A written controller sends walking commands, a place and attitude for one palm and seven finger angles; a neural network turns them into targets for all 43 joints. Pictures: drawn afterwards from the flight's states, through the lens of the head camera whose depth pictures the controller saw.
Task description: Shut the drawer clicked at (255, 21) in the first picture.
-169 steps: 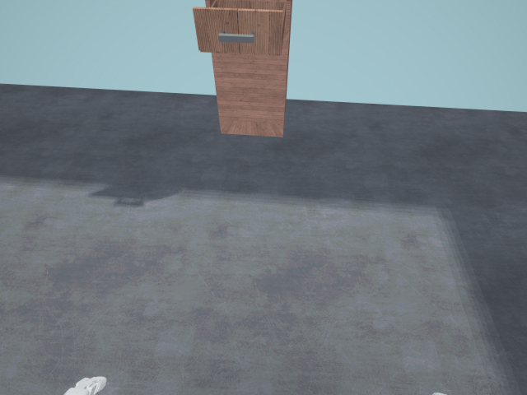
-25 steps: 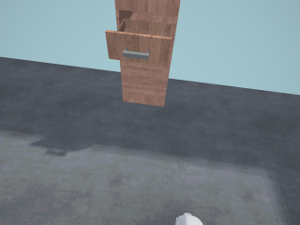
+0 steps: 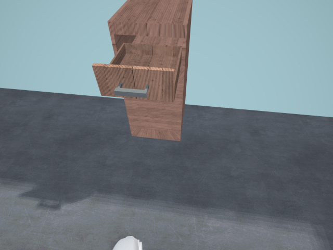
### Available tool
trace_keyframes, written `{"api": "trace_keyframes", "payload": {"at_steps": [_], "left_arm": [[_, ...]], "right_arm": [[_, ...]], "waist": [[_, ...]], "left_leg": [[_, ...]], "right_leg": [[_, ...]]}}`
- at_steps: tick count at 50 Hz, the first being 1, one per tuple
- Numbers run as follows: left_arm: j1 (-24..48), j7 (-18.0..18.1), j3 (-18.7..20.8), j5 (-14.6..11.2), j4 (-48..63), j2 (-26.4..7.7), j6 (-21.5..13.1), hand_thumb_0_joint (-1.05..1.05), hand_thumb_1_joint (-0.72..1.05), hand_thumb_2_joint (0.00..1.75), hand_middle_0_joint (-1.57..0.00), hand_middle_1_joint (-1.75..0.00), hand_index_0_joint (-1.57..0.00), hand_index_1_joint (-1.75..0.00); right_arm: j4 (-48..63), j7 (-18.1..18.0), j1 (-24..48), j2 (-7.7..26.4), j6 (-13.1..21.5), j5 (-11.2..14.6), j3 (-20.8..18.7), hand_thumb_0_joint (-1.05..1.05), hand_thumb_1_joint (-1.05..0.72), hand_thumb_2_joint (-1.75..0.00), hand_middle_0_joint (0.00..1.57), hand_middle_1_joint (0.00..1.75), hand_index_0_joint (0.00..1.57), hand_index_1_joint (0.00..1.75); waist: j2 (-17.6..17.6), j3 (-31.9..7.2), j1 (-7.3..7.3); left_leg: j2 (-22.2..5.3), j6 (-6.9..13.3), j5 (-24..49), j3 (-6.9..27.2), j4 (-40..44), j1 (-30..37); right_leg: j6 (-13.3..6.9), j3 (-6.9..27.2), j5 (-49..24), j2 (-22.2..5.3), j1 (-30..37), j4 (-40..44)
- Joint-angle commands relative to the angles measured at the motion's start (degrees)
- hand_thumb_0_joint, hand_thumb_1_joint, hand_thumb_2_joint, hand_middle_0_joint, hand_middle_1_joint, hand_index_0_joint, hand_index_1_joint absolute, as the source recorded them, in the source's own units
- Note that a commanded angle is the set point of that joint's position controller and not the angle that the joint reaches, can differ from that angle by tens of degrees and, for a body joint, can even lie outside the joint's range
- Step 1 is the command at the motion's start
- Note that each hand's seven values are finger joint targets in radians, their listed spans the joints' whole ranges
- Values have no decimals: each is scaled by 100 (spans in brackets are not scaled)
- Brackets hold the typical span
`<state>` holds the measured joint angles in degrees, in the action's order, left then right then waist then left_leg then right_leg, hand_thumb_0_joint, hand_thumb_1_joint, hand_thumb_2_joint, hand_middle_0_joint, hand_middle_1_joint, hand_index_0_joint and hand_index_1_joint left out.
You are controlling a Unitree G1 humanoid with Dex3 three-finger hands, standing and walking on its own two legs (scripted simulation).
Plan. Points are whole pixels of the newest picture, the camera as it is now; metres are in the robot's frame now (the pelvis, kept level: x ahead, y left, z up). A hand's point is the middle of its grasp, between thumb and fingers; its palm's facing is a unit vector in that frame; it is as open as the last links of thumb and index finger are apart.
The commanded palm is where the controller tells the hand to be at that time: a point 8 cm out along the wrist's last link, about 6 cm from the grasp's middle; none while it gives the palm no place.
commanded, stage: walk to a spot facing it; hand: left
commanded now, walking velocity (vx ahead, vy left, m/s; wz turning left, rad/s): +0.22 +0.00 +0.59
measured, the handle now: (132, 89) +0.73 +0.17 -0.04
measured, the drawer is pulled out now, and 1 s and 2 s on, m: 0.30 0.30 0.30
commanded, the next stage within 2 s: turn to face it in 0.02 s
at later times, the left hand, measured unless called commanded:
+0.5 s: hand out of the picture +0.11 +0.22 -0.18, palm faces +0.13 -0.97 -0.20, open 7.4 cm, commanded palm none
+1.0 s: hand (103, 220) +0.25 +0.21 -0.17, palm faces -0.06 -0.98 -0.20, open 7.4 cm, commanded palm none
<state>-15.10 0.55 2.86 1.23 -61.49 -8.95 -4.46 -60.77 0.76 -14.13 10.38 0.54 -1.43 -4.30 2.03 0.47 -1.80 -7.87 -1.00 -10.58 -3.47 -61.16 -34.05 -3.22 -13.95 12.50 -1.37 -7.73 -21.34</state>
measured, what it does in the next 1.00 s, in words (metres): walks ahead: left foot, then right foot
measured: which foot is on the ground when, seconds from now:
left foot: up 0.00-0.22, down 0.24-1.00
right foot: down 0.00-0.24, up 0.26-0.54, down 0.56-0.84, up 0.86-1.00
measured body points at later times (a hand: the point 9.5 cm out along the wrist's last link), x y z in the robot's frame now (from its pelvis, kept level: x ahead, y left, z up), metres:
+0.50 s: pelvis +0.13 +0.05 -0.01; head +0.14 +0.04 +0.44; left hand +0.10 +0.27 -0.17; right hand +0.25 -0.17 -0.16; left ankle +0.17 +0.15 -0.74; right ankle +0.15 -0.08 -0.72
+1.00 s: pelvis +0.17 +0.02 +0.00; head +0.18 +0.02 +0.45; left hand +0.25 +0.26 -0.15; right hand +0.10 -0.20 -0.16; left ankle +0.15 +0.15 -0.74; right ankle +0.16 -0.08 -0.71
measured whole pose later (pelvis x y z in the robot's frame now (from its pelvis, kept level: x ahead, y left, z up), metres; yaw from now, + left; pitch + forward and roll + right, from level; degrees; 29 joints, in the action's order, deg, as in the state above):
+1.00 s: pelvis +0.17 +0.02 +0.00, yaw -4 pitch +0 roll +1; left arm -10.4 -1.3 3.5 1.1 -59.6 -10.7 1.4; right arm -63.3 -1.2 -20.7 9.3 1.1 -2.0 -2.1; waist -0.1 1.9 -2.0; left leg -3.7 -0.9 -14.9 -7.9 -23.4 -7.8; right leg -1.1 -3.9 24.8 -2.1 -20.3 -44.4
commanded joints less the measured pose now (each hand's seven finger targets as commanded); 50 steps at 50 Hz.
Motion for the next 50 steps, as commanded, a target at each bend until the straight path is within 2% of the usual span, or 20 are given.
{"api": "trace_keyframes", "payload": {"at_steps": [1, 7, 10, 11, 12, 13, 15, 18, 23, 26, 27, 29, 30, 33, 36, 39, 42, 43, 46, 50], "left_arm": [[-566, 36, 48, 17, 134, -700, -123, 0, 90, 90, -20, -30, -20, -30], [-903, 68, 79, 45, 106, -877, -10, 0, 90, 90, -20, -30, -20, -30], [-901, 96, 29, -13, 44, -908, 51, 0, 90, 90, -20, -30, -20, -30], [-1090, 73, -24, -70, 120, -669, 90, 0, 90, 90, -20, -30, -20, -30], [-1223, 73, -101, -111, 204, -379, 95, 0, 90, 90, -20, -30, -20, -30], [-1013, 130, -91, -93, 261, -498, 132, 0, 90, 90, -20, -30, -20, -30], [-790, 148, -69, -77, 105, -378, 225, 0, 90, 90, -20, -30, -20, -30], [-1028, 85, -97, -69, -113, -142, 416, 0, 90, 90, -20, -30, -20, -30], [-1009, 78, -85, -2, -46, -58, 529, 0, 90, 90, -20, -30, -20, -30], [-1011, 73, -38, 30, 30, -243, 491, 0, 90, 90, -20, -30, -20, -30], [-1003, 84, -10, 46, 78, -420, 454, 0, 90, 90, -20, -30, -20, -30], [-597, 75, 65, 24, 265, -1099, 400, 0, 90, 90, -20, -30, -20, -30], [-450, 86, 102, -3, 319, -1179, 373, 0, 90, 90, -20, -30, -20, -30], [0, 118, 136, -10, 408, -1026, 413, 0, 90, 90, -20, -30, -20, -30], [-10, 113, 201, -29, 421, -1032, 446, 0, 90, 90, -20, -30, -20, -30], [78, 68, 151, -85, 396, -845, 458, 0, 90, 90, -20, -30, -20, -30], [440, -51, 89, -27, 579, -514, 504, 0, 90, 90, -20, -30, -20, -30], [647, -81, 96, 8, 669, -552, 509, 0, 90, 90, -20, -30, -20, -30], [771, -173, 95, -1, 692, -458, 430, 0, 90, 90, -20, -30, -20, -30], [654, -194, 36, -26, 592, -284, 359, 0, 90, 90, -20, -30, -20, -30]], "right_arm": [[415, 151, 256, 39, 8, 8, 47, 0, -90, -90, 20, 30, 20, 30], [793, 205, 950, 126, 55, -5, 141, 0, -90, -90, 20, 30, 20, 30], [415, 50, -325, 385, 141, -49, 111, 0, -90, -90, 20, 30, 20, 30], [320, -31, -937, 983, 181, -91, -1, 0, -90, -90, 20, 30, 20, 30], [235, -117, -1294, 1467, 172, -4, -61, 0, -90, -90, 20, 30, 20, 30], [261, -178, -1167, 1474, 152, 68, -31, 0, -90, -90, 20, 30, 20, 30], [400, -249, -300, 1029, 205, 51, 66, 0, -90, -90, 20, 30, 20, 30], [462, -242, 420, 636, 214, 47, 224, 0, -90, -90, 20, 30, 20, 30], [405, -215, 511, 666, 53, 27, 92, 0, -90, -90, 20, 30, 20, 30], [394, -194, 583, 611, -28, 52, 79, 0, -90, -90, 20, 30, 20, 30], [408, -178, 603, 490, -41, 72, 97, 0, -90, -90, 20, 30, 20, 30], [513, -131, 496, 166, -113, 107, 175, 0, -90, -90, 20, 30, 20, 30], [515, -137, 547, 209, -157, 88, 173, 0, -90, -90, 20, 30, 20, 30], [286, -181, 198, 226, -132, 96, 147, 0, -90, -90, 20, 30, 20, 30], [216, -234, 50, 179, -99, 104, 173, 0, -90, -90, 20, 30, 20, 30], [16, -272, -424, 302, 21, 45, 222, 0, -90, -90, 20, 30, 20, 30], [17, -256, -605, 874, 63, -32, 91, 0, -90, -90, 20, 30, 20, 30], [47, -269, -688, 905, 78, -40, 64, 0, -90, -90, 20, 30, 20, 30], [18, -259, -713, 782, 156, -55, 77, 0, -90, -90, 20, 30, 20, 30], [-89, -225, -817, 842, 187, -64, 30, 0, -90, -90, 20, 30, 20, 30]], "waist": [[-673, 619, 187], [-753, 559, 379], [-477, -290, -173], [524, -901, -318], [1505, -1381, -316], [558, -1239, -283], [785, -814, -58], [489, -213, 348], [370, -89, 368], [96, 235, 463], [-271, 326, 485], [-1368, 263, 258], [-1852, 244, 325], [-1126, 97, 144], [-914, -102, 208], [-494, -255, 129], [1172, 344, -1], [1329, 638, -85], [519, 605, 15], [669, 260, 52]], "left_leg": [[-112, -17, 207, -32, 869, -233], [189, 224, -205, -355, 2107, 402], [541, 393, 804, -505, 3274, 2632], [-530, 744, 2676, 679, 3300, 4102], [-1844, 1483, 4851, 1928, 3561, 4694], [-1987, 1660, 5040, 1704, 3574, 4309], [-1678, 1389, 3939, 1075, 3910, 3434], [-1048, 961, 2914, 80, 4323, 2066], [-1017, 971, 423, 142, 4495, 1643], [-752, 632, -655, 35, 4067, 1260], [-426, 362, -907, -187, 3639, 1258], [335, -67, -1401, -591, 2706, 1477], [339, -58, -1543, -390, 2275, 1602], [341, -64, -1343, -157, 1978, 1566], [390, -116, -1094, -155, 2761, 1722], [197, -11, -214, 42, 3843, 2650], [-993, 716, -1731, 1545, 5072, 2386], [-1262, 996, -1890, 1884, 5355, 2349], [-1217, 1141, -965, 1430, 5161, 2749], [-871, 889, 41, 624, 4674, 2694]], "right_leg": [[-362, 591, -961, -1709, -101, 1302], [-241, 277, -2399, -1837, 529, 560], [54, -33, -3322, -1405, 223, -1388], [380, -144, -1228, -777, -962, -2707], [491, 217, 2498, -203, -1868, -4229], [377, 851, 2544, -279, -1974, -4804], [433, 1281, 1927, -532, -2112, -4896], [506, 1165, 1335, -581, -1190, -3620], [527, 863, 783, -349, -647, -2202], [507, 853, 57, -239, -274, -1017], [409, 1348, -129, -434, -388, -391], [-261, 2919, -24, -1612, -1067, 674], [-506, 3140, 30, -1719, -1266, 1010], [-683, 2604, -1335, -1442, -693, 510], [-608, 2350, -2102, -1236, -165, 141], [-183, 2079, -691, -761, -589, -99], [280, 986, 1116, 173, -1523, -1495], [258, 1035, 1405, 109, -1980, -2339], [199, 1221, 1416, -217, -2342, -2793], [269, 786, 1038, -83, -1283, -1592]]}}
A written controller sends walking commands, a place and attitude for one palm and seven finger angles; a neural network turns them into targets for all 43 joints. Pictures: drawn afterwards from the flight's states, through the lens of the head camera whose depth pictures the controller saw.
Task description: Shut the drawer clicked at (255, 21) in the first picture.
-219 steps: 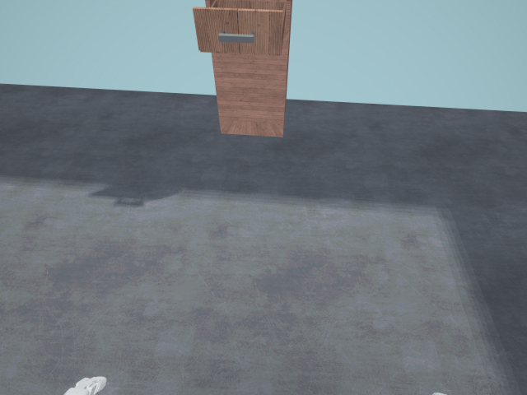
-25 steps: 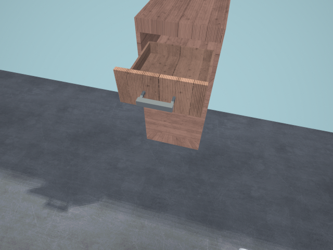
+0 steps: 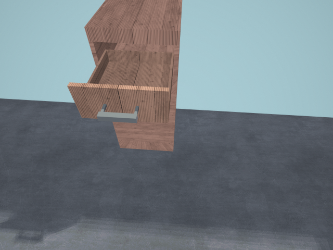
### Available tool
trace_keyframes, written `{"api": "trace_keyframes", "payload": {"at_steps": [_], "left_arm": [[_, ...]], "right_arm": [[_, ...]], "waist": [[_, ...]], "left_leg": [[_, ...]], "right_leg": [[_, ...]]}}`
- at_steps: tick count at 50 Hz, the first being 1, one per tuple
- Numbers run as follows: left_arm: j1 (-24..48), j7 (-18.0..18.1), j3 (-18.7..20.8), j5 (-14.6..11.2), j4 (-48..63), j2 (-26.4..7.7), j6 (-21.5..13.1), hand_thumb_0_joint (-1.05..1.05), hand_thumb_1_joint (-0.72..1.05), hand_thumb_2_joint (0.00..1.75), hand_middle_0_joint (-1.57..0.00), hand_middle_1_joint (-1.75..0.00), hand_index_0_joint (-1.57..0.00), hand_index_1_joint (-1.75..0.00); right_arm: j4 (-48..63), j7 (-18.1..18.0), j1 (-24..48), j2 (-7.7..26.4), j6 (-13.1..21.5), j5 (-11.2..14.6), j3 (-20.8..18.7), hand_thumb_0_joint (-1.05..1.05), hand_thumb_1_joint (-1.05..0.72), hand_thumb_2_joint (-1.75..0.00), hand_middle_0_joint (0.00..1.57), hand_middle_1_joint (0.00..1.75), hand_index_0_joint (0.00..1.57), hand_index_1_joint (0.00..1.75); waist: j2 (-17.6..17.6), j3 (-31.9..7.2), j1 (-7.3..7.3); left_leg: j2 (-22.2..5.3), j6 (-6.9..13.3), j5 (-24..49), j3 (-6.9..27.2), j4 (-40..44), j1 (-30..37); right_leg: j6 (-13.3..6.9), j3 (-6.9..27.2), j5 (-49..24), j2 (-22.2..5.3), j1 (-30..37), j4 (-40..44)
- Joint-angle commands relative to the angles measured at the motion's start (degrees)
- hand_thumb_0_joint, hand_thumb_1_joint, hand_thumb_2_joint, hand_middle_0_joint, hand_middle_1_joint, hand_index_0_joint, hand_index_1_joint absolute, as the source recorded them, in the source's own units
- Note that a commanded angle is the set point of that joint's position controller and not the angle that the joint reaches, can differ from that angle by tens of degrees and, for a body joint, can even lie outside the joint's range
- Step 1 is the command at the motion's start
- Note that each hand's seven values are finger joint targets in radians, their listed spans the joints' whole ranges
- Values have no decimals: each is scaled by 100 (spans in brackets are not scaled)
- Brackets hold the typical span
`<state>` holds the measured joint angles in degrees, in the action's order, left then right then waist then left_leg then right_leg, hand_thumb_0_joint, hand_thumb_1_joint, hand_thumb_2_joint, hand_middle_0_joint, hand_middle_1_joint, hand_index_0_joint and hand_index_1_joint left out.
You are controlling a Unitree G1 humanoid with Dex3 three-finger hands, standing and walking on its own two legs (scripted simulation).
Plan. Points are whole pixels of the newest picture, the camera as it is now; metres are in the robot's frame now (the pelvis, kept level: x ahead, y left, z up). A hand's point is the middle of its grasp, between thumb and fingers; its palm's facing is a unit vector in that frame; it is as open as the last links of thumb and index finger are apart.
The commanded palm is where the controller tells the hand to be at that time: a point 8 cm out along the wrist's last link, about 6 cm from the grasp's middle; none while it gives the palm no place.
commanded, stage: take the last steps up to it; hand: left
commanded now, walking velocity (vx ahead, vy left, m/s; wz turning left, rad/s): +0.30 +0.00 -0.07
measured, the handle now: (119, 112) +0.56 +0.19 -0.04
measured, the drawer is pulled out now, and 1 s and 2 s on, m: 0.30 0.30 0.30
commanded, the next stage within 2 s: come to a stop and stand still in 0.78 s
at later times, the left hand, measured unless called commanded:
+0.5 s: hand out of the picture +0.04 +0.16 -0.18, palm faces +0.12 -0.98 -0.14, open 7.3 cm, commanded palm none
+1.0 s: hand (115, 189) +0.33 +0.18 -0.17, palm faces -0.03 -0.97 -0.25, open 7.3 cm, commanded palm none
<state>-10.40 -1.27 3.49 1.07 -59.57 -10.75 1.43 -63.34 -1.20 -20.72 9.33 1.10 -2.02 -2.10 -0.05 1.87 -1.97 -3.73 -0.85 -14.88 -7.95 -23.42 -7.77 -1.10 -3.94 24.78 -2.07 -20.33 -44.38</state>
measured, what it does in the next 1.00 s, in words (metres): walks ahead: right foot, then left foot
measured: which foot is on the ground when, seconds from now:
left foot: down 0.00-0.08, up 0.10-0.50, down 0.52-0.98, up 1.00-1.00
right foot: up 0.00-0.06, down 0.08-0.54, up 0.56-0.96, down 0.98-1.00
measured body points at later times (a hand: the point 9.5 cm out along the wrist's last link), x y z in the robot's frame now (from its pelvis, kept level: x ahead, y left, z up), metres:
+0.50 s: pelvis +0.12 +0.00 +0.00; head +0.13 +0.02 +0.44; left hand +0.03 +0.21 -0.17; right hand +0.22 -0.23 -0.14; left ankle +0.20 +0.12 -0.73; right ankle +0.03 -0.12 -0.74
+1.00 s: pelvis +0.23 +0.00 -0.01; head +0.25 -0.03 +0.44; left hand +0.33 +0.23 -0.15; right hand +0.18 -0.21 -0.18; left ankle +0.21 +0.12 -0.74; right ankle +0.27 -0.10 -0.74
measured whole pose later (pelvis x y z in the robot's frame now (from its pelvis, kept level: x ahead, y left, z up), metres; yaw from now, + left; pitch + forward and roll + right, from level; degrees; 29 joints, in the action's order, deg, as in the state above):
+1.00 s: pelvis +0.23 +0.00 -0.01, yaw -3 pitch -1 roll +2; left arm -8.2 0.8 2.3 1.2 -60.1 -9.6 -1.5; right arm -65.4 -1.2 -20.0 8.2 1.1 -1.0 -1.8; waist 0.6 2.9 -1.6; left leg -2.0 -0.7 -18.1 -9.8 -28.2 -8.3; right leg -0.9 -5.1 11.1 -3.6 -17.2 -32.0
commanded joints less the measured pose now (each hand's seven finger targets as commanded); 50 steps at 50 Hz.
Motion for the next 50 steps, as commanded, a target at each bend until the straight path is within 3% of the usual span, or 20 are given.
{"api": "trace_keyframes", "payload": {"at_steps": [1, 2, 3, 4, 5, 6, 8, 11, 21, 24, 25, 26, 27, 30, 34, 43, 46, 47, 49, 50], "left_arm": [[-33, -2, -9, -11, 311, -115, -261, 0, 90, 90, -20, -30, -20, -30], [-402, 16, 16, -9, 148, -183, -289, 0, 90, 90, -20, -30, -20, -30], [-872, 66, 75, 8, -36, -442, -340, 0, 90, 90, -20, -30, -20, -30], [-1382, 127, 184, 20, -189, -1025, -384, 0, 90, 90, -20, -30, -20, -30], [-1731, 158, 221, -53, -233, -1295, -373, 0, 90, 90, -20, -30, -20, -30], [-1645, 202, 213, -48, -252, -1146, -394, 0, 90, 90, -20, -30, -20, -30], [-1028, 223, 117, -29, -101, -718, -409, 0, 90, 90, -20, -30, -20, -30], [-934, 220, 42, -3, -70, -456, -509, 0, 90, 90, -20, -30, -20, -30], [-1418, 216, 70, 50, -376, -714, -547, 0, 90, 90, -20, -30, -20, -30], [-1296, 213, 80, 15, -390, -666, -485, 0, 90, 90, -20, -30, -20, -30], [-1327, 204, 47, 7, -387, -507, -468, 0, 90, 90, -20, -30, -20, -30], [-1508, 165, -3, -21, -285, -209, -447, 0, 90, 90, -20, -30, -20, -30], [-1337, 161, -33, -22, -100, -132, -479, 0, 90, 90, -20, -30, -20, -30], [-837, 132, 17, 27, -102, -205, -411, 0, 90, 90, -20, -30, -20, -30], [-1252, 123, -23, 45, -256, 30, -251, 0, 90, 90, -20, -30, -20, -30], [-217, 128, -56, 48, 155, -27, -197, 0, 90, 90, -20, -30, -20, -30], [-434, 185, -79, 44, 47, -44, -246, 0, 90, 90, -20, -30, -20, -30], [-708, 227, -82, 38, -71, -171, -314, 0, 90, 90, -20, -30, -20, -30], [-812, 301, -66, -30, -202, -806, -394, 0, 90, 90, -20, -30, -20, -30], [-726, 312, -34, -64, -143, -896, -395, 0, 90, 90, -20, -30, -20, -30]], "right_arm": [[122, -26, -129, 915, 119, 9, -186, 0, -90, -90, 20, 30, 20, 30], [114, -18, -90, 883, 117, 36, -171, 0, -90, -90, 20, 30, 20, 30], [115, 14, -54, 673, 142, 87, -142, 0, -90, -90, 20, 30, 20, 30], [296, 63, 54, 317, 154, 130, -61, 0, -90, -90, 20, 30, 20, 30], [509, 81, 488, 530, 110, 90, -69, 0, -90, -90, 20, 30, 20, 30], [550, 82, 668, 565, 63, 80, -128, 0, -90, -90, 20, 30, 20, 30], [393, 124, 588, 461, 60, 58, -174, 0, -90, -90, 20, 30, 20, 30], [258, 168, 295, 223, 6, 41, -176, 0, -90, -90, 20, 30, 20, 30], [787, 295, 1416, 268, 100, 101, -128, 0, -90, -90, 20, 30, 20, 30], [612, 222, 837, 375, 175, 78, -127, 0, -90, -90, 20, 30, 20, 30], [418, 154, 220, 610, 225, 52, -172, 0, -90, -90, 20, 30, 20, 30], [295, 89, -456, 1237, 266, -13, -317, 0, -90, -90, 20, 30, 20, 30], [259, 52, -897, 1562, 204, 29, -352, 0, -90, -90, 20, 30, 20, 30], [527, 11, 192, 825, 204, 75, -169, 0, -90, -90, 20, 30, 20, 30], [524, -18, 445, 552, 307, 112, -71, 0, -90, -90, 20, 30, 20, 30], [275, -4, 63, 701, 191, 40, -165, 0, -90, -90, 20, 30, 20, 30], [172, -37, 136, 582, 124, 53, -109, 0, -90, -90, 20, 30, 20, 30], [110, -41, 102, 452, 145, 89, -48, 0, -90, -90, 20, 30, 20, 30], [63, -7, -247, 148, 111, 165, 40, 0, -90, -90, 20, 30, 20, 30], [-10, -24, -273, 182, -2, 161, 21, 0, -90, -90, 20, 30, 20, 30]], "waist": [[654, 24, 182], [448, -94, 347], [-127, -204, 553], [-1476, -167, 730], [-1461, -120, 895], [-1294, 30, 814], [-635, 512, 479], [-547, 414, 219], [-790, 522, 427], [-538, 372, 92], [17, 18, -145], [1290, -445, -316], [1750, -681, -409], [782, 176, -73], [624, -76, 324], [683, 133, 138], [319, 179, 339], [-24, -30, 479], [-840, -383, 242], [-1181, -547, 260]], "left_leg": [[-1180, 743, 450, 917, 598, -70], [-987, 562, 152, 701, 175, -367], [-650, 318, -342, 325, -622, -1101], [-49, 13, -1427, -297, -1920, -2489], [-77, -10, -2041, 146, -2930, -2898], [-218, 16, -1766, 436, -3501, -2966], [-435, -5, -886, 625, -3795, -2933], [-374, -118, -273, 427, -3435, -2408], [-181, -5, -13, 245, -1551, -1812], [94, 97, 365, 14, -575, -455], [-38, 184, 441, 192, -204, 542], [-1317, 609, 678, 1764, 60, 1534], [-2248, 1153, 1117, 2928, 663, 1732], [-1823, 1164, -171, 2157, 1217, 4], [-1296, 983, 1384, 960, 1224, -309], [-1307, 1114, 1091, 939, 1101, -152], [-1038, 823, 1415, 774, 424, -522], [-736, 518, 1411, 545, -70, -573], [-73, -42, -598, 193, -385, -1057], [-17, -116, -1070, 173, -800, -744]], "right_leg": [[40, -325, -529, 81, 471, 1273], [32, -358, -986, 110, 1161, 1878], [-84, 178, -948, -285, 2114, 2322], [-593, 1908, -590, -1598, 2863, 3000], [-1065, 2836, -446, -2215, 2602, 3433], [-1158, 2892, -331, -2213, 2233, 3517], [-1056, 2032, -400, -1818, 1597, 3510], [-824, 1084, -1649, -1406, 1227, 3481], [-781, 855, -1903, -1461, 1352, 3268], [-529, 488, -2196, -1090, 969, 2443], [-392, 281, -2370, -814, 663, 1408], [-96, -222, -768, -166, -395, -123], [1, -243, 980, 172, -1117, -1530], [-50, 357, 6, -435, -1296, -2478], [138, 207, -654, -489, -717, -1764], [178, -71, -686, -319, -305, 287], [181, -181, -1290, -102, 688, 1425], [191, 66, -2077, -284, 1281, 2158], [-366, 1222, -4733, -1737, 1903, 2229], [-618, 1308, -5209, -1826, 1673, 2394]]}}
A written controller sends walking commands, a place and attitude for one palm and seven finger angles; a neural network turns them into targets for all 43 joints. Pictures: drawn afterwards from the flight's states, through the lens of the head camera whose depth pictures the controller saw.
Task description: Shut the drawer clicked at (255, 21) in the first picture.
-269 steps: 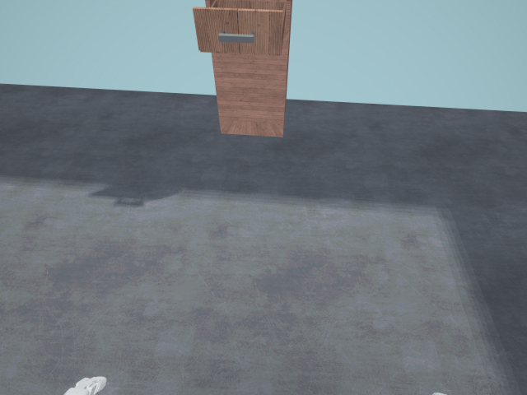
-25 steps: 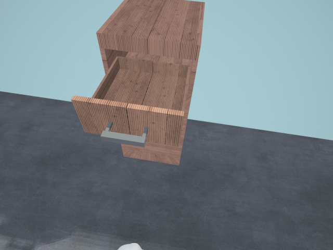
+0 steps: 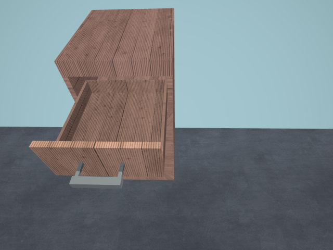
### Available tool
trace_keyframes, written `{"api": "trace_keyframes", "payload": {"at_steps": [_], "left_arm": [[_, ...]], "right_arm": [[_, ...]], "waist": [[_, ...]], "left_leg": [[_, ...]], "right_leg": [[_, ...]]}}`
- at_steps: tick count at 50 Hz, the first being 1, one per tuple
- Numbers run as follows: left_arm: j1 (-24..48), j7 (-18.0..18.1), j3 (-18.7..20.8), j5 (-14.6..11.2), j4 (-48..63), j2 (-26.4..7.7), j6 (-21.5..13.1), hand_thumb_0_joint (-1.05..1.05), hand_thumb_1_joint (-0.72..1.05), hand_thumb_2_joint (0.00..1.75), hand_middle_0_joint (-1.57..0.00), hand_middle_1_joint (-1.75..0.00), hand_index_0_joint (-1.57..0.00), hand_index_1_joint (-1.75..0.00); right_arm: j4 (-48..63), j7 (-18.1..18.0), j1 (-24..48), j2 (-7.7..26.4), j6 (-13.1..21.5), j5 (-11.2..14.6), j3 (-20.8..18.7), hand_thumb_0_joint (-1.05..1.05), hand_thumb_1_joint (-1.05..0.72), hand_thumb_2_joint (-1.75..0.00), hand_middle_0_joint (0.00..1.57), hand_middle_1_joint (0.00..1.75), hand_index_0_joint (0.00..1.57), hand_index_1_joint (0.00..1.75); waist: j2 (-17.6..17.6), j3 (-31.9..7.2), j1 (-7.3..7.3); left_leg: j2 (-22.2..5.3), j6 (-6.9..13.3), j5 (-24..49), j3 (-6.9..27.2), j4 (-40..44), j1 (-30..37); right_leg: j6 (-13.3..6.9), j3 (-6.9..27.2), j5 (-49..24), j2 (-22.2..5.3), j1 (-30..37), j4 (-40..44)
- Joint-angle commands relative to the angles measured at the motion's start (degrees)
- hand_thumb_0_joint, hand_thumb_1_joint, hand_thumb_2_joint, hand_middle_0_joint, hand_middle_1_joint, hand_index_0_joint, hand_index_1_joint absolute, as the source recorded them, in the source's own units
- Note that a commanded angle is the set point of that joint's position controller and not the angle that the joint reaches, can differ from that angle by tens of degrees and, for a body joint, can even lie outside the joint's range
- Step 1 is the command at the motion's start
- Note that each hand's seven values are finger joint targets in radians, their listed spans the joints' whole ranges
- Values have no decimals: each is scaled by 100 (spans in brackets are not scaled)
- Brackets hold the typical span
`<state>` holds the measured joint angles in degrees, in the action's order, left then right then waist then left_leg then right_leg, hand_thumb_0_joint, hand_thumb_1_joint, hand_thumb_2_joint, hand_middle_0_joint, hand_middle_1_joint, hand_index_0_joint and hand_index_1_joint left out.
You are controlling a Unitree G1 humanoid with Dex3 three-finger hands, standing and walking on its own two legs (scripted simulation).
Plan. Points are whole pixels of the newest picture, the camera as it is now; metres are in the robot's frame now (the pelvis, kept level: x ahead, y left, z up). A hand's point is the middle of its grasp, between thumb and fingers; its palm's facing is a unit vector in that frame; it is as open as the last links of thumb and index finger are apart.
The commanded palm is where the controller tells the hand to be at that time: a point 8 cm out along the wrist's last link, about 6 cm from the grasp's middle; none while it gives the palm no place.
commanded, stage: come to a stop and stand still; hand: left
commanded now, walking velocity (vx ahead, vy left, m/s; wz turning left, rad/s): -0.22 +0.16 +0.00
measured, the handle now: (99, 174) +0.32 +0.20 -0.03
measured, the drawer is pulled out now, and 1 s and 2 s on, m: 0.30 0.30 0.30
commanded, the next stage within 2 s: look again from close up in 1.48 s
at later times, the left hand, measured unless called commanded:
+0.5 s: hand out of the picture -0.02 +0.24 -0.17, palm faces +0.10 -0.97 -0.22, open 7.3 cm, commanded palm none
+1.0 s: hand out of the picture -0.03 +0.18 -0.17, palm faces +0.04 -0.98 -0.21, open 7.3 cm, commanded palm none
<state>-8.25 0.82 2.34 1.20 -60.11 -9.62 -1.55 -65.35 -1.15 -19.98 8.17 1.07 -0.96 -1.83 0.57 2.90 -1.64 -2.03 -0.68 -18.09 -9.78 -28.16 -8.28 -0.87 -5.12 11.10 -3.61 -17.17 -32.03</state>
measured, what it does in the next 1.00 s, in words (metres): steps on the spot: left foot, then right foot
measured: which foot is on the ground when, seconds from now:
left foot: up 0.00-0.40, down 0.42-1.00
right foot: down 0.00-0.42, up 0.44-0.76, down 0.78-1.00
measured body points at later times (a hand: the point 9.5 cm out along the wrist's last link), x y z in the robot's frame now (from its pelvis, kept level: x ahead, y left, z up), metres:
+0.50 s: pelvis -0.03 +0.04 +0.01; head -0.03 +0.06 +0.46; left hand -0.02 +0.29 -0.16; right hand +0.03 -0.20 -0.14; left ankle -0.04 +0.16 -0.73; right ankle +0.02 -0.09 -0.72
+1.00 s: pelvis -0.03 +0.01 +0.00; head -0.02 -0.01 +0.45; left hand -0.03 +0.23 -0.16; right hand -0.03 -0.20 -0.17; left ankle -0.03 +0.13 -0.73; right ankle -0.06 -0.09 -0.73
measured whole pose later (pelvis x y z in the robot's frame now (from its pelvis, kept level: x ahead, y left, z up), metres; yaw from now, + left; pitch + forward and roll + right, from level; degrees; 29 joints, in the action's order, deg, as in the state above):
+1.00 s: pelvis -0.03 +0.01 +0.00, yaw +2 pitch -1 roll +0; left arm -16.5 2.6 -0.1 0.9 -63.2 -7.1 -0.1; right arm -61.1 -1.4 -18.5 8.1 0.6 -1.0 0.0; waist 2.1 1.2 -1.0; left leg -1.4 -0.1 -18.2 -2.4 -33.3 -14.2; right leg -1.9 -2.6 20.7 1.0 -11.0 -32.5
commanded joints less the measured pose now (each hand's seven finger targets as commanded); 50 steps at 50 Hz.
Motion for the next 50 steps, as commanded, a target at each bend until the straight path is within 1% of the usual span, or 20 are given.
{"api": "trace_keyframes", "payload": {"at_steps": [1, 5, 10, 16, 19, 21, 22, 25, 28, 34, 36, 37, 38, 39, 40, 42, 44, 46, 47, 50], "left_arm": [[-822, 145, 85, -67, -57, -996, -78, 0, 90, 90, -20, -30, -20, -30], [-684, 241, 180, -16, 2, -1013, 21, 0, 90, 90, -20, -30, -20, -30], [-419, 257, 298, 25, 308, -1033, 134, 0, 90, 90, -20, -30, -20, -30], [-311, 176, 298, 93, 438, -1122, 199, 0, 90, 90, -20, -30, -20, -30], [-232, 122, 175, -2, 320, -903, 252, 0, 90, 90, -20, -30, -20, -30], [-433, 57, 38, -61, 380, -334, 286, 0, 90, 90, -20, -30, -20, -30], [-415, 39, 48, -51, 369, -328, 283, 0, 90, 90, -20, -30, -20, -30], [-777, -40, 129, 31, 57, -487, 344, 0, 90, 90, -20, -30, -20, -30], [-956, -70, 113, 28, -62, -498, 276, 0, 90, 90, -20, -30, -20, -30], [-791, -44, 9, -20, -7, -277, 254, 0, 90, 90, -20, -30, -20, -30], [-1092, -19, -11, -48, -154, -229, 204, 0, 90, 90, -20, -30, -20, -30], [-1868, 234, -53, 22, -556, -435, 103, 0, 90, 90, -20, -30, -20, -30], [-1730, 184, -44, 56, -214, -725, 25, 0, 90, 90, -20, -30, -20, -30], [-1367, 165, -108, 50, -93, -781, -25, 0, 90, 90, -20, -30, -20, -30], [-1201, 158, -110, 70, 46, -807, -17, 0, 90, 90, -20, -30, -20, -30], [-1110, 238, -63, 5, 26, -544, -165, 0, 90, 90, -20, -30, -20, -30], [-959, 243, -121, -11, 70, -417, -122, 0, 90, 90, -20, -30, -20, -30], [-1112, 218, -135, -50, 59, -327, -25, 0, 90, 90, -20, -30, -20, -30], [-1155, 210, -139, -59, 31, -345, 20, 0, 90, 90, -20, -30, -20, -30], [-1321, 169, -185, -58, -124, -316, 4, 0, 90, 90, -20, -30, -20, -30]], "right_arm": [[211, -50, -310, 292, -95, 63, -38, 0, -90, -90, 20, 30, 20, 30], [252, -97, -43, 340, -253, 87, -115, 0, -90, -90, 20, 30, 20, 30], [572, -13, 118, 444, -433, 24, -239, 0, -90, -90, 20, 30, 20, 30], [785, 64, 311, 397, -290, 52, -171, 0, -90, -90, 20, 30, 20, 30], [526, 41, -194, 408, -159, 25, -76, 0, -90, -90, 20, 30, 20, 30], [632, 8, -123, 1008, -76, -73, -160, 0, -90, -90, 20, 30, 20, 30], [822, 1, 373, 1247, -108, -108, -143, 0, -90, -90, 20, 30, 20, 30], [871, -99, 902, 1000, -61, -74, -74, 0, -90, -90, 20, 30, 20, 30], [750, -144, 565, 968, 7, -34, -90, 0, -90, -90, 20, 30, 20, 30], [486, -198, 129, 1037, -15, -65, -186, 0, -90, -90, 20, 30, 20, 30], [403, -189, 174, 997, -29, -38, -195, 0, -90, -90, 20, 30, 20, 30], [687, -118, 888, 1244, 21, 76, -200, 0, -90, -90, 20, 30, 20, 30], [972, 2, 811, 491, -17, 38, -56, 0, -90, -90, 20, 30, 20, 30], [1005, 61, 482, 370, -53, -14, 6, 0, -90, -90, 20, 30, 20, 30], [982, 116, 195, 285, -45, -13, -6, 0, -90, -90, 20, 30, 20, 30], [958, 70, 63, 388, -24, -5, 47, 0, -90, -90, 20, 30, 20, 30], [787, 19, -166, 289, 16, 43, 97, 0, -90, -90, 20, 30, 20, 30], [615, 0, -237, 447, 108, -9, 124, 0, -90, -90, 20, 30, 20, 30], [599, -31, -116, 534, 87, -15, 131, 0, -90, -90, 20, 30, 20, 30], [647, -70, 59, 445, 44, 21, 155, 0, -90, -90, 20, 30, 20, 30]], "waist": [[-1510, -586, 219], [-716, -593, 340], [-909, -567, 279], [-1291, -507, 309], [-913, -375, 11], [981, 116, 23], [1200, 351, 145], [1036, 577, 335], [773, 235, 228], [882, -206, -10], [755, -341, 109], [755, -244, 554], [-747, 11, 401], [-889, -50, 86], [-325, -470, -38], [-1671, -635, -62], [-932, -511, -166], [888, -148, 48], [1350, 157, 128], [171, 386, 210]], "left_leg": [[-203, -155, -1119, 443, -749, -712], [-105, -215, -1292, 815, -2159, -1372], [5, -311, -778, 983, -3024, -1581], [50, -188, -596, 710, -1289, -817], [81, -99, 366, 598, 668, 585], [-1331, 359, -1197, 2484, 1983, -518], [-1711, 682, -2021, 3087, 2375, -1466], [-1304, 657, -1438, 2444, 2373, -1284], [-1178, 728, 8, 1963, 1978, -381], [-1401, 976, 2117, 1914, 1296, 394], [-1289, 888, 2402, 1851, 985, 202], [-1139, 437, 2182, 1247, -434, -577], [-152, 154, -280, 708, -981, -1397], [-4, 74, -702, 682, -1459, -1294], [153, 70, -492, 629, -1540, -950], [-47, 139, -490, 822, -1509, -1232], [-72, 105, 261, 756, -337, -380], [-520, 277, 1844, 1316, 232, -295], [-693, 437, 1981, 1566, 459, -653], [-442, 367, 1141, 1335, 398, -861]], "right_leg": [[-766, 1398, -4431, -1726, 1222, 1164], [-1081, 1252, -5389, -1851, 1596, 908], [-1006, 942, -3682, -1641, 1048, 1171], [-831, 1111, -375, -1291, 475, 1661], [-270, 858, 1504, -700, -469, 1470], [180, 268, 1381, 94, -615, 54], [191, 252, 1293, 193, -385, -444], [179, 634, 897, 232, -685, -1794], [253, 618, 763, 224, -1024, -2069], [261, 425, 1398, 136, -580, -831], [215, 337, 938, 219, 94, 47], [-28, 975, 95, -240, 454, 755], [-138, 1744, 911, -576, 273, 1751], [-535, 1937, 1409, -910, -31, 1928], [-667, 1596, 1229, -733, 1, 1732], [-778, 1442, -1493, -688, 712, 1126], [-604, 1038, -1588, -557, 389, 718], [-263, 713, -240, -16, 211, 322], [-162, 554, 428, 142, 331, 310], [-222, 803, 60, -8, 416, 786]]}}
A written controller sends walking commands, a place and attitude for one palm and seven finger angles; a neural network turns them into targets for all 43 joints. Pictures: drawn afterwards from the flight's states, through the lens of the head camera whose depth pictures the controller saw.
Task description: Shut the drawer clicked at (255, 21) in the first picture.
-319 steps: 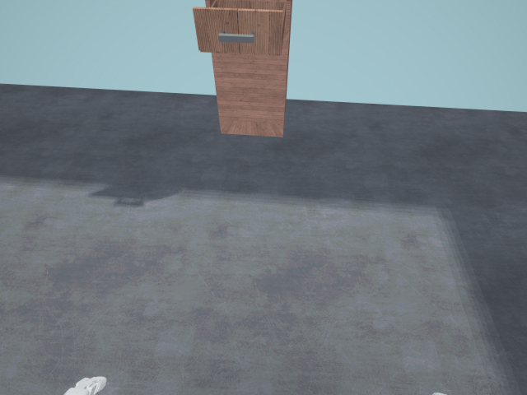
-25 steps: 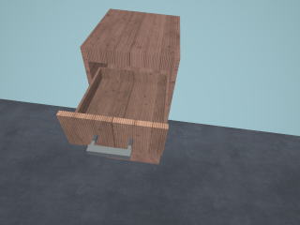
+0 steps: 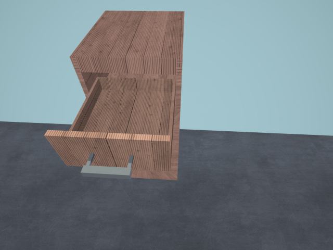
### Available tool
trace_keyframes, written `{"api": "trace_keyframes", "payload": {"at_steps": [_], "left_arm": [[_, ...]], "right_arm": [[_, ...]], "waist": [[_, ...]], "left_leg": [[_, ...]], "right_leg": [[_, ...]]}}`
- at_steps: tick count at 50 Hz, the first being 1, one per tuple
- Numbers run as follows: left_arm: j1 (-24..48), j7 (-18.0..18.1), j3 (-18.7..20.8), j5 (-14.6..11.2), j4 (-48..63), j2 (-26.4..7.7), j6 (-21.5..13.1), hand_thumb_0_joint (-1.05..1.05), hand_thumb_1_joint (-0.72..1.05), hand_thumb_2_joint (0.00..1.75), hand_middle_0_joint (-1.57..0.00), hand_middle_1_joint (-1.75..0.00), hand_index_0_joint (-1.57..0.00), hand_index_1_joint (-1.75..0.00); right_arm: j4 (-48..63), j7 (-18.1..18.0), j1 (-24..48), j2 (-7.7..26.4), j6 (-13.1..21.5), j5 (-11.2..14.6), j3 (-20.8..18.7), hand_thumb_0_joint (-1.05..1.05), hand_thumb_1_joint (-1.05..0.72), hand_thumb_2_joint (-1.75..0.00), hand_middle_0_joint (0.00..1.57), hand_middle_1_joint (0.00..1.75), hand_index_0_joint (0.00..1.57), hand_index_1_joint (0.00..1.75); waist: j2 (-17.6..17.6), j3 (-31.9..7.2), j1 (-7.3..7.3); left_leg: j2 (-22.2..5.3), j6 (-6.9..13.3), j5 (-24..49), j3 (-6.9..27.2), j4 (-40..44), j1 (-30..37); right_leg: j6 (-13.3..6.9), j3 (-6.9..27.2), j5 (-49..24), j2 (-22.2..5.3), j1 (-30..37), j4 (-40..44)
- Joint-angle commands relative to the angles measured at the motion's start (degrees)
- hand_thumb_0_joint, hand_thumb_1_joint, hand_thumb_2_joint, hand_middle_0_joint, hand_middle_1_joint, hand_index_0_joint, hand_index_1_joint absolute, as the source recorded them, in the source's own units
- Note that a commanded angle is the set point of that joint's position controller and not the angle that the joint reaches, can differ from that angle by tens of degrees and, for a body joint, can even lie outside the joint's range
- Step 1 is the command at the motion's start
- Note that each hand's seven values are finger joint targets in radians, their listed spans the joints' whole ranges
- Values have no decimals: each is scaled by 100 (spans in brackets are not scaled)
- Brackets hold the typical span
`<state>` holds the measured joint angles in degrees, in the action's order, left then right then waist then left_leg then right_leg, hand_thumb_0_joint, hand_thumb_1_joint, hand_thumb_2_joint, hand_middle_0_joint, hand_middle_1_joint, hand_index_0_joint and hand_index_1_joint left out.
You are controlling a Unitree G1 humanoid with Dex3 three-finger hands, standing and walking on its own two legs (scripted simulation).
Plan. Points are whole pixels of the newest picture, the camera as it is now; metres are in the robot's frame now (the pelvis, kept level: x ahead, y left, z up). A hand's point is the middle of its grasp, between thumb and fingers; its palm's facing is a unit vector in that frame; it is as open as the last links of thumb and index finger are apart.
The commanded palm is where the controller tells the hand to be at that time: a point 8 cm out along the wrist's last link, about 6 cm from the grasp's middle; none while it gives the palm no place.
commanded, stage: come to a stop and stand still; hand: left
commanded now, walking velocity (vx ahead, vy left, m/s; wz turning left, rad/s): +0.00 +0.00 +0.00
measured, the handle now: (109, 165) +0.35 +0.19 -0.03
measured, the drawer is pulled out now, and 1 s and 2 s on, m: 0.30 0.30 0.30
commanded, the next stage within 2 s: look again from close up in 0.48 s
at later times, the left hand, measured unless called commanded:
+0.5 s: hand out of the picture +0.00 +0.14 -0.16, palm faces +0.04 -0.98 -0.20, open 7.3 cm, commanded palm none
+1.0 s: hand out of the picture +0.00 +0.13 -0.16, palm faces +0.05 -0.98 -0.20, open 7.4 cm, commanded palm none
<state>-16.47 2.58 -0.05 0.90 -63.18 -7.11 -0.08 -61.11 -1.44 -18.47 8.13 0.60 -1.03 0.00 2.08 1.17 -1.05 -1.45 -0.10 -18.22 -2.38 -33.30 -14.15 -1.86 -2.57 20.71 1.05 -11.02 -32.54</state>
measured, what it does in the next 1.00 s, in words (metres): stands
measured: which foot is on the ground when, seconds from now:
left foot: down 0.00-1.00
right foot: down 0.00-1.00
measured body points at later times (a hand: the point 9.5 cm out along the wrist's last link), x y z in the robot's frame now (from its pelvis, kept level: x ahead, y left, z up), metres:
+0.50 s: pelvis +0.01 -0.03 +0.01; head +0.02 -0.05 +0.46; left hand +0.00 +0.19 -0.14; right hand +0.01 -0.24 -0.16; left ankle +0.00 +0.12 -0.73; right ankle -0.03 -0.10 -0.73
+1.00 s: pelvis +0.02 -0.03 +0.01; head +0.02 -0.05 +0.46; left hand +0.00 +0.18 -0.14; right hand +0.01 -0.24 -0.16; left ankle +0.00 +0.12 -0.73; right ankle -0.03 -0.10 -0.73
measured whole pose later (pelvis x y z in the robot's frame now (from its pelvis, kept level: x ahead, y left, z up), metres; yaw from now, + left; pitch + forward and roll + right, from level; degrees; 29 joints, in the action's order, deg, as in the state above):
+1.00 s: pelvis +0.02 -0.03 +0.01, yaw +0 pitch -1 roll +1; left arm -18.1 1.9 -0.2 0.4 -64.7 -7.0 -1.3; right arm -65.8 -2.3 -16.7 7.7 0.5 -0.6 1.0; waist 0.9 1.5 0.3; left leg -2.5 -2.7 -14.2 -1.8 -23.5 -8.1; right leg -4.3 -3.2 18.3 2.4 -6.1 -25.2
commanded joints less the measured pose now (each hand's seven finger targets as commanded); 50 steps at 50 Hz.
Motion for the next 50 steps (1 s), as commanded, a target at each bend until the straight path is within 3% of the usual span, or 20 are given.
{"api": "trace_keyframes", "payload": {"at_steps": [1, 3, 5, 8, 15, 19, 23, 26, 29, 36, 40, 46, 50], "left_arm": [[-469, -24, 39, -36, 164, -600, -171, 0, 90, 90, -20, -30, -20, -30], [-428, -25, 31, -45, 172, -657, -206, 0, 90, 90, -20, -30, -20, -30], [-385, -24, 29, -50, 175, -688, -215, 0, 90, 90, -20, -30, -20, -30], [-380, -21, 46, -53, 167, -728, -225, 0, 90, 90, -20, -30, -20, -30], [-423, -16, 53, -50, 83, -753, -218, 0, 90, 90, -20, -30, -20, -30], [-490, -9, 69, -48, 52, -775, -233, 0, 90, 90, -20, -30, -20, -30], [-542, -4, 67, -41, 8, -746, -221, 0, 90, 90, -20, -30, -20, -30], [-567, -6, 69, -32, 6, -723, -221, 0, 90, 90, -20, -30, -20, -30], [-577, -9, 68, -36, -19, -701, -211, 0, 90, 90, -20, -30, -20, -30], [-636, -14, 66, -28, -41, -651, -205, 0, 90, 90, -20, -30, -20, -30], [-643, -13, 69, -38, -53, -641, -206, 0, 90, 90, -20, -30, -20, -30], [-647, -13, 84, -27, -44, -632, -193, 0, 90, 90, -20, -30, -20, -30], [-656, -12, 83, -35, -44, -627, -194, 0, 90, 90, -20, -30, -20, -30]], "right_arm": [[164, -44, -143, 391, 96, 25, -7, 0, -90, -90, 20, 30, 20, 30], [63, -41, -245, 397, 96, 28, 1, 0, -90, -90, 20, 30, 20, 30], [-20, -37, -269, 393, 82, 28, 6, 0, -90, -90, 20, 30, 20, 30], [-106, -45, -255, 396, 100, 30, 25, 0, -90, -90, 20, 30, 20, 30], [-212, -60, -159, 419, 71, 33, 38, 0, -90, -90, 20, 30, 20, 30], [-252, -72, -136, 418, 79, 38, 39, 0, -90, -90, 20, 30, 20, 30], [-268, -81, -83, 389, 48, 45, 35, 0, -90, -90, 20, 30, 20, 30], [-283, -86, -114, 360, 53, 51, 39, 0, -90, -90, 20, 30, 20, 30], [-292, -94, -96, 379, 54, 45, 37, 0, -90, -90, 20, 30, 20, 30], [-320, -102, -131, 351, 59, 49, 50, 0, -90, -90, 20, 30, 20, 30], [-316, -105, -160, 386, 70, 36, 46, 0, -90, -90, 20, 30, 20, 30], [-349, -109, -188, 330, 64, 45, 55, 0, -90, -90, 20, 30, 20, 30], [-358, -105, -203, 337, 66, 33, 48, 0, -90, -90, 20, 30, 20, 30]], "waist": [[-243, 489, 107], [-468, 277, 49], [-524, 308, 38], [-339, 198, 57], [-390, 274, 72], [-328, 88, 81], [-335, 280, 84], [-390, 208, 80], [-191, 293, 87], [-384, 332, 104], [-215, 217, 109], [-385, 361, 122], [-314, 316, 134]], "left_leg": [[-428, 235, 1232, 499, 908, -78], [-363, 165, 1246, 372, 855, 199], [-343, 135, 1167, 323, 901, 274], [-353, 116, 1377, 304, 976, 346], [-348, 67, 1249, 233, 1056, 413], [-365, 50, 1433, 204, 1028, 533], [-347, 29, 1247, 168, 1047, 500], [-368, 38, 1297, 177, 1092, 574], [-382, 40, 1314, 208, 1110, 566], [-401, 52, 1275, 220, 1163, 565], [-403, 57, 1423, 240, 1134, 601], [-402, 61, 1366, 248, 1170, 524], [-395, 64, 1401, 251, 1151, 524]], "right_leg": [[-134, 596, -1255, -552, -200, 924], [-127, 651, -1581, -658, -151, 1004], [-127, 667, -1660, -684, -155, 1072], [-120, 652, -2094, -694, 45, 1026], [-105, 692, -2331, -732, 109, 1144], [-81, 676, -2809, -748, 290, 1106], [-41, 722, -2724, -751, 191, 1236], [-44, 683, -2702, -715, 237, 1238], [-68, 691, -2474, -714, 156, 1272], [-66, 651, -2357, -677, 156, 1304], [-84, 636, -2466, -708, 219, 1245], [-71, 611, -2396, -676, 193, 1260], [-76, 611, -2377, -709, 198, 1253]]}}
